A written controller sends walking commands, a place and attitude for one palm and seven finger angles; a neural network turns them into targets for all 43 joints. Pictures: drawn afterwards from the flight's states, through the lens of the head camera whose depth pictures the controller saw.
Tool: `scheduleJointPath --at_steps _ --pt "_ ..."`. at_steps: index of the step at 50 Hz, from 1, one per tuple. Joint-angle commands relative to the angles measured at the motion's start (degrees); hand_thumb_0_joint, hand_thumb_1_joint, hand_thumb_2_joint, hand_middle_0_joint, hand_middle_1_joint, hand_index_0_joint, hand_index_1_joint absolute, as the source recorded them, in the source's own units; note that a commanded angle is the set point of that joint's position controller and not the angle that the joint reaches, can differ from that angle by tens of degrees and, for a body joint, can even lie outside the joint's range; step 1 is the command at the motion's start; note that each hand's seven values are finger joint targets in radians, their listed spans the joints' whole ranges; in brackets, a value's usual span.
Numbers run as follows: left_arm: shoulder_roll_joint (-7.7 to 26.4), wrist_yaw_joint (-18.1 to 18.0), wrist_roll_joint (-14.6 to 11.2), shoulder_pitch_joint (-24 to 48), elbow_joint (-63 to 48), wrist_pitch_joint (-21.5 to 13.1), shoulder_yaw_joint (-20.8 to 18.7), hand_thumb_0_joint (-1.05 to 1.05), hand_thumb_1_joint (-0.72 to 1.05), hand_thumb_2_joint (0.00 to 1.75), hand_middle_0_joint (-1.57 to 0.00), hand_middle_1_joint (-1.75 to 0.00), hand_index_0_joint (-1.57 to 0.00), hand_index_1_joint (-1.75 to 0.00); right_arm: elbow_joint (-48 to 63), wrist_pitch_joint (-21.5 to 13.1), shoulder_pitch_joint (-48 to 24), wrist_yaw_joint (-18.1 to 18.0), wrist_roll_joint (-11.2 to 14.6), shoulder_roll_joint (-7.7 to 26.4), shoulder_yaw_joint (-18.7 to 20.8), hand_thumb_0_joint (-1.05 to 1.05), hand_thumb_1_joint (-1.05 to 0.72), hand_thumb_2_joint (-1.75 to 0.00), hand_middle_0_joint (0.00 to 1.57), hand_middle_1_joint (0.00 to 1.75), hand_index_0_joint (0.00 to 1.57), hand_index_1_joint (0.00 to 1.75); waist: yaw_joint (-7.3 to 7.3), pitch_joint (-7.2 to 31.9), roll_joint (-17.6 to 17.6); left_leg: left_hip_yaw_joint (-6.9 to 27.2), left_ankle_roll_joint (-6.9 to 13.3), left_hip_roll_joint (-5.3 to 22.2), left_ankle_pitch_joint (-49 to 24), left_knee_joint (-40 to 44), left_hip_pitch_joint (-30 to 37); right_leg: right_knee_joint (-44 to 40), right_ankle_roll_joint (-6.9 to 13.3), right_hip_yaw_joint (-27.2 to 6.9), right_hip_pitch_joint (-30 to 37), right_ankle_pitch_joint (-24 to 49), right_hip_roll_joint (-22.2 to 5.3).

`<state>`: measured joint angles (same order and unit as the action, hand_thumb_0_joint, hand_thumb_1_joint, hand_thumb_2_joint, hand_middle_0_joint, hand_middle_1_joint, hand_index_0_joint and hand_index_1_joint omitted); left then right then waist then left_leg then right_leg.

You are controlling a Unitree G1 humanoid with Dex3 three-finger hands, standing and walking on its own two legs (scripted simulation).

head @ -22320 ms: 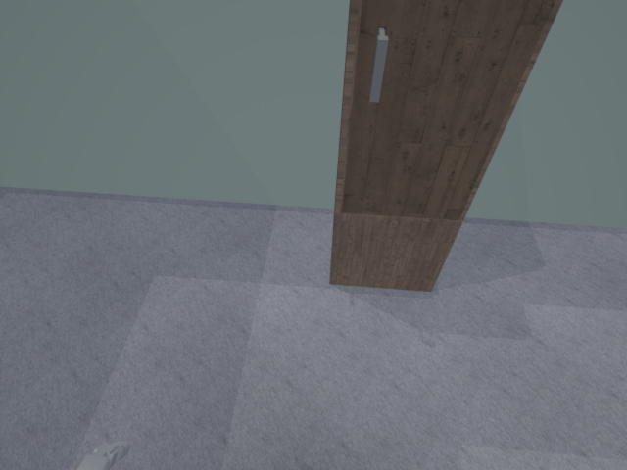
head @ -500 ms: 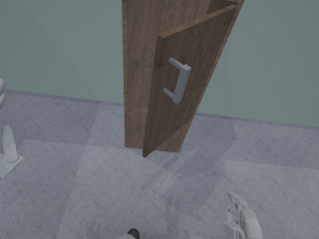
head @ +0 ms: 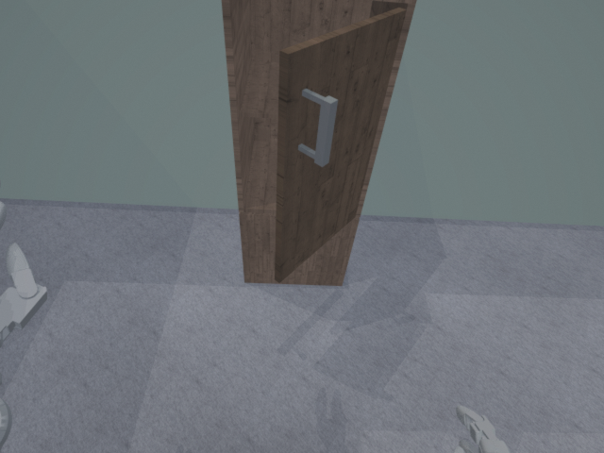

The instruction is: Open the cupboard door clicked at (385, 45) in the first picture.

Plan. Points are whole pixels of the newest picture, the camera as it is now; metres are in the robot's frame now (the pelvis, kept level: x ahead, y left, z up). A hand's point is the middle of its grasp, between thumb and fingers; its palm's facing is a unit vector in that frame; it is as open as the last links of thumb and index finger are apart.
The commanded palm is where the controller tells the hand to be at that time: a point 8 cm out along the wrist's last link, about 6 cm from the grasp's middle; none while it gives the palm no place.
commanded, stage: stop stepping back and stand still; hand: left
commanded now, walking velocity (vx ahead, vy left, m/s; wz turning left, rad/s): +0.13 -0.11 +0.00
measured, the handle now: (315, 128) +0.61 -0.01 +0.13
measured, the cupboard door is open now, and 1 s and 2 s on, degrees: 49 49 49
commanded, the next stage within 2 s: let the arm hang, fingers relaxed in 0.44 s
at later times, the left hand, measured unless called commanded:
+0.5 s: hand (79, 310) +0.21 +0.21 +0.18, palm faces +0.42 -0.81 -0.41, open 7.5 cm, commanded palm +0.14 +0.28 +0.19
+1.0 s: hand out of the picture -0.03 +0.18 -0.16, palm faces +0.06 -0.98 -0.17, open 7.2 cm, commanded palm none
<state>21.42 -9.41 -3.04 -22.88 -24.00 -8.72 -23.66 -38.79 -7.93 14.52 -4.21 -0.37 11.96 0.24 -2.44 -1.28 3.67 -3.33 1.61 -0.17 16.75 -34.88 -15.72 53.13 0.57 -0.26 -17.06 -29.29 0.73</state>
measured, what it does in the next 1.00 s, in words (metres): steps on the spot: right foot, then left foot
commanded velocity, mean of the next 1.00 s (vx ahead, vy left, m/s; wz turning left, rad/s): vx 0.02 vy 0.02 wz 0.00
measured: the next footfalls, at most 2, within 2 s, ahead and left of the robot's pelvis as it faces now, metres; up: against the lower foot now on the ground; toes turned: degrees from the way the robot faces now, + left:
right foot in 0.20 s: +0.07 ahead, -0.11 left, +0.00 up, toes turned -4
left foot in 0.54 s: +0.06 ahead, +0.12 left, +0.00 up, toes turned +1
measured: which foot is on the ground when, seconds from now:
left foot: down 0.00-0.20, up 0.22-0.52, down 0.54-1.00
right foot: up 0.00-0.18, down 0.20-1.00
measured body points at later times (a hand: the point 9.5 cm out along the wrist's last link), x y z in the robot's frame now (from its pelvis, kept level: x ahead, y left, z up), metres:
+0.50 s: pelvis +0.00 -0.03 +0.02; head +0.02 -0.03 +0.47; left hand +0.18 +0.26 +0.20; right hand +0.17 -0.28 -0.07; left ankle +0.02 +0.12 -0.71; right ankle +0.03 -0.11 -0.73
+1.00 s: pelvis +0.00 +0.00 +0.01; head +0.02 +0.02 +0.46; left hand -0.04 +0.23 -0.15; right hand +0.03 -0.22 -0.14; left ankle +0.02 +0.12 -0.73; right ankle +0.03 -0.11 -0.73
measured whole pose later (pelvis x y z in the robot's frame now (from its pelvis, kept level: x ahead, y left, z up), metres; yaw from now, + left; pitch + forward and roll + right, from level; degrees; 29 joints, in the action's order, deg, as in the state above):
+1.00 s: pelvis +0.00 +0.00 +0.01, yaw +3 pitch -1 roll -1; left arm 10.5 -0.5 0.6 -17.9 60.7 2.0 0.5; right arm -59.4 2.6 14.5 -0.3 -1.3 9.9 -1.4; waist 0.8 -5.1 0.6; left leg 1.7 0.4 -0.5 12.4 -27.7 -13.9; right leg 25.3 0.8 6.4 -12.7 -11.2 -1.3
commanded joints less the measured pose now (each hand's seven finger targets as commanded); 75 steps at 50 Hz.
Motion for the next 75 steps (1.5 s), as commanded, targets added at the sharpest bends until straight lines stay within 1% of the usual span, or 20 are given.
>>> scheduleJointPath --at_steps 1,4,6,8,9,10,11,13,17,23,26,27,29,31,35,40,43,48,54,75 --pt "15.1 0.3 0.0 -10.9 -26.1 -6.4 -9.2 0.00 0.90 0.90 -0.20 -0.30 -0.20 -0.30 9.8 -4.9 -6.6 1.7 0.6 6.8 2.4 0.00 -0.90 -0.90 0.20 0.30 0.20 0.30 2.61 6.5 -13.5 16.5 8.9 14.1 -19.7 16.8 4.7 -1.2 -1.3 0.3 -5.2 8.6 -2.0" --pt "16.5 -0.2 0.1 -17.5 -21.5 -7.0 -13.6 0.00 0.90 0.90 -0.20 -0.30 -0.20 -0.30 11.7 -3.8 -8.1 1.5 0.5 6.8 2.4 0.00 -0.90 -0.90 0.20 0.30 0.20 0.30 3.19 2.7 -22.9 9.1 5.8 11.9 10.8 23.6 -11.0 -8.1 -1.3 4.9 6.1 9.2 -1.1" --pt "14.4 -0.5 0.6 -15.3 -14.6 -7.3 -12.8 0.00 0.90 0.90 -0.20 -0.30 -0.20 -0.30 11.8 -2.5 -7.7 0.6 0.2 6.4 2.2 0.00 -0.90 -0.90 0.20 0.30 0.20 0.30 2.90 0.2 -19.6 8.2 4.7 12.1 23.7 23.1 -20.3 -11.3 -1.0 6.9 14.6 8.7 0.0" --pt "13.1 -0.7 1.0 -11.4 -8.3 -6.6 -11.2 0.00 0.90 0.90 -0.20 -0.30 -0.20 -0.30 11.3 -1.5 -7.4 -0.2 0.3 6.7 2.8 0.00 -0.90 -0.90 0.20 0.30 0.20 0.30 3.65 0.0 -9.7 4.9 2.4 9.1 24.7 11.9 -23.9 -20.0 0.3 5.3 20.3 5.0 0.6" --pt "12.7 -0.5 1.1 -10.3 -5.2 -5.9 -9.8 0.00 0.90 0.90 -0.20 -0.30 -0.20 -0.30 11.2 -1.3 -7.6 -0.5 0.7 6.4 3.1 0.00 -0.90 -0.90 0.20 0.30 0.20 0.30 3.61 -1.7 1.5 1.0 0.8 3.5 21.2 -2.0 -22.6 -30.6 3.0 -5.7 14.6 -1.9 -3.9" --pt "13.2 -0.2 0.9 -8.3 -4.2 -5.1 -9.0 0.00 0.90 0.90 -0.20 -0.30 -0.20 -0.30 12.0 -1.0 -8.9 -0.2 0.9 6.8 3.7 0.00 -0.90 -0.90 0.20 0.30 0.20 0.30 3.27 -2.1 15.5 1.6 -0.3 0.0 15.6 -19.7 -23.6 -43.2 8.2 -29.9 7.5 -12.4 -17.1" --pt "13.6 0.0 0.4 -4.4 -4.1 -5.8 -8.9 0.00 0.90 0.90 -0.20 -0.30 -0.20 -0.30 11.1 -1.7 -8.5 -0.1 0.3 7.9 3.7 0.00 -0.90 -0.90 0.20 0.30 0.20 0.30 2.43 -4.4 13.5 5.4 -0.7 0.5 11.2 -29.4 -23.1 -45.7 9.4 -34.7 3.4 -3.1 -21.5" --pt "11.5 0.6 1.1 -0.4 -2.4 -7.2 -6.7 0.00 0.90 0.90 -0.20 -0.30 -0.20 -0.30 7.9 -2.7 -5.5 0.5 0.4 6.9 3.1 0.00 -0.90 -0.90 0.20 0.30 0.20 0.30 0.65 0.9 8.1 6.6 -1.9 2.1 4.3 -32.3 -18.1 -42.6 7.1 -25.5 3.5 1.6 -18.3" --pt "9.6 0.5 1.9 4.2 -8.0 -7.3 -2.0 0.00 0.90 0.90 -0.20 -0.30 -0.20 -0.30 8.8 -2.5 -9.1 -0.4 0.6 6.7 2.1 0.00 -0.90 -0.90 0.20 0.30 0.20 0.30 1.83 1.3 3.5 2.5 -1.5 1.8 0.5 -19.2 -8.8 -39.6 4.6 -10.1 3.1 16.2 -14.4" --pt "13.9 -2.0 1.8 -2.6 -19.3 -8.2 -8.1 0.00 0.90 0.90 -0.20 -0.30 -0.20 -0.30 10.9 -3.7 -7.9 -0.9 -0.5 6.1 2.5 0.00 -0.90 -0.90 0.20 0.30 0.20 0.30 3.94 3.8 -0.3 0.5 -0.4 0.0 -1.8 5.5 1.6 -37.5 5.2 -9.2 8.2 16.7 -14.3" --pt "13.2 -2.0 0.6 -8.8 -19.7 -8.6 -9.7 0.00 0.90 0.90 -0.20 -0.30 -0.20 -0.30 12.5 -2.3 -7.7 -0.4 0.1 7.3 3.2 0.00 -0.90 -0.90 0.20 0.30 0.20 0.30 3.79 5.8 -10.5 7.9 0.5 5.5 -14.9 14.4 5.2 -29.0 0.7 -3.8 10.2 21.2 -6.7" --pt "1.6 7.7 6.6 -4.4 30.6 1.8 18.4 0.00 0.90 0.90 -0.20 -0.30 -0.20 -0.30 -2.3 -2.8 -8.5 5.3 -0.4 19.7 5.4 0.00 -0.90 -0.90 0.20 0.30 0.20 0.30 0.10 2.0 -13.1 11.2 2.6 8.4 -29.7 4.5 -2.3 -17.7 -0.2 2.9 0.6 31.3 -8.1" --pt "0.4 9.0 5.4 -5.1 31.0 7.4 17.7 0.00 0.90 0.90 -0.20 -0.30 -0.20 -0.30 1.4 1.7 -7.8 4.4 0.3 15.8 5.2 0.00 -0.90 -0.90 0.20 0.30 0.20 0.30 3.37 5.5 -9.2 10.0 2.1 9.3 -36.5 4.6 -3.4 -19.2 0.3 -1.2 4.3 25.0 -5.6" --pt "2.1 9.5 5.4 0.8 34.8 7.2 17.3 0.00 0.90 0.90 -0.20 -0.30 -0.20 -0.30 0.6 2.8 -7.0 4.7 -0.2 15.1 3.9 0.00 -0.90 -0.90 0.20 0.30 0.20 0.30 3.22 7.9 -7.3 13.5 3.6 9.3 -30.8 7.1 -7.3 -17.9 0.6 1.7 6.6 22.7 -4.9" --pt "4.2 9.5 5.1 8.3 49.1 7.0 18.7 0.00 0.90 0.90 -0.20 -0.30 -0.20 -0.30 -2.7 4.6 -6.1 4.4 -0.5 14.0 3.1 0.00 -0.90 -0.90 0.20 0.30 0.20 0.30 2.31 9.7 9.9 9.8 0.9 5.2 -19.9 5.4 -3.2 -23.9 2.8 -1.4 9.0 29.4 -9.2" --pt "0.8 8.7 4.1 10.4 65.0 8.8 21.6 0.00 0.90 0.90 -0.20 -0.30 -0.20 -0.30 -8.3 7.2 -6.8 4.1 -1.2 9.5 0.5 0.00 -0.90 -0.90 0.20 0.30 0.20 0.30 2.77 5.8 -8.6 9.9 0.4 5.0 -13.2 12.2 -1.7 -26.9 0.9 -1.1 8.9 20.3 -7.4" --pt "-0.2 8.5 3.8 9.0 72.7 8.8 22.0 0.00 0.90 0.90 -0.20 -0.30 -0.20 -0.30 -11.9 7.9 -5.9 3.7 -1.0 7.6 0.1 0.00 -0.90 -0.90 0.20 0.30 0.20 0.30 2.81 3.5 -12.8 9.1 -0.1 4.1 -5.8 14.2 -1.6 -30.4 1.4 -1.5 9.2 16.0 -7.2" --pt "-3.1 8.3 3.6 6.4 81.4 8.6 22.0 0.00 0.90 0.90 -0.20 -0.30 -0.20 -0.30 -17.1 8.7 -1.2 3.1 -0.9 5.2 0.4 0.00 -0.90 -0.90 0.20 0.30 0.20 0.30 2.27 -0.2 -12.6 8.9 -0.3 3.9 2.4 15.8 -1.7 -34.0 1.8 -1.0 7.1 11.5 -7.0" --pt "-5.6 8.1 3.7 4.4 86.7 8.4 22.0 0.00 0.90 0.90 -0.20 -0.30 -0.20 -0.30 -21.2 8.6 4.4 2.7 -0.7 3.5 0.8 0.00 -0.90 -0.90 0.20 0.30 0.20 0.30 1.97 -2.4 -2.2 8.9 0.4 4.3 1.5 16.1 -0.5 -35.2 1.7 0.0 5.0 8.8 -7.1" --pt "-8.3 7.3 3.5 3.8 89.1 8.0 21.6 0.00 0.90 0.90 -0.20 -0.30 -0.20 -0.30 -25.6 7.6 6.7 2.3 -0.9 -0.4 0.3 0.00 -0.90 -0.90 0.20 0.30 0.20 0.30 2.45 -3.8 -4.1 7.9 0.2 4.3 -7.0 16.4 -0.1 -32.9 1.4 0.0 7.1 16.7 -7.3"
